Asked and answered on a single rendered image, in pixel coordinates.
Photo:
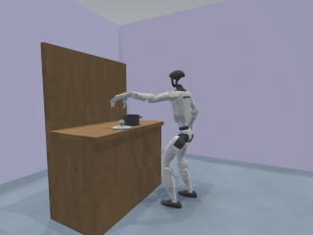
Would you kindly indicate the left robot shin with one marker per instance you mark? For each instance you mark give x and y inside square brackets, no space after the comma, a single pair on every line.
[169,182]

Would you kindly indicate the robot right upper arm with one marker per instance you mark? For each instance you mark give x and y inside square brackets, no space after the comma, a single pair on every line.
[194,109]

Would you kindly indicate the robot left hand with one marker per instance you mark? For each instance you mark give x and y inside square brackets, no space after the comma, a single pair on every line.
[118,97]

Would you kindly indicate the knob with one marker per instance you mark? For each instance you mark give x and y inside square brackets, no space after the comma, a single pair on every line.
[122,122]

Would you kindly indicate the lid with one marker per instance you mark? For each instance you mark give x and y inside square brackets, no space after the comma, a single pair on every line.
[121,127]

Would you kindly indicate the robot left upper arm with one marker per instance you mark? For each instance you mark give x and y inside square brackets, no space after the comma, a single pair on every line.
[167,96]

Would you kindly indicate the right robot forearm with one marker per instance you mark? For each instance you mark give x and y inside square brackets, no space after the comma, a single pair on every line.
[190,123]

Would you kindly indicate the pot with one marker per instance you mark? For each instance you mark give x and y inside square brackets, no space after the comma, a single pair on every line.
[131,120]

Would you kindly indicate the right robot foot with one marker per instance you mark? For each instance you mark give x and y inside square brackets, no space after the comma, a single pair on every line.
[187,194]

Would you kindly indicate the table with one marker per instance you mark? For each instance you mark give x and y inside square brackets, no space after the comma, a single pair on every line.
[96,174]

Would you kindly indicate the left robot forearm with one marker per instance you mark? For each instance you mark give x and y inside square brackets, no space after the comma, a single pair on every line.
[139,96]

